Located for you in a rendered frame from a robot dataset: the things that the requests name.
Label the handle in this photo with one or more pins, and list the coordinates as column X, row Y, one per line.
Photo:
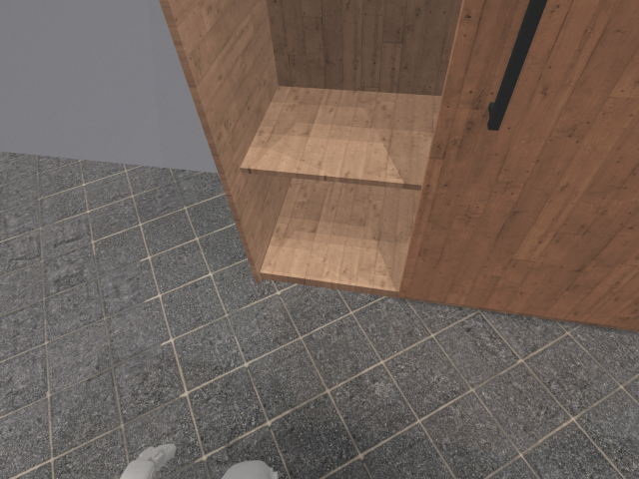
column 525, row 36

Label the wardrobe door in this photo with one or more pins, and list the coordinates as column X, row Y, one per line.
column 542, row 216

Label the left robot hand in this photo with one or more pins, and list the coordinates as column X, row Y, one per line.
column 149, row 462

